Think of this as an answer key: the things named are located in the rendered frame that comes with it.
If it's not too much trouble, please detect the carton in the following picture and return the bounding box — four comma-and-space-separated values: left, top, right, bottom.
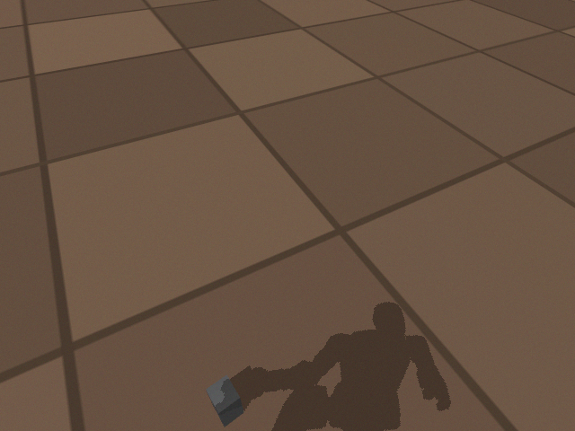
206, 375, 244, 427

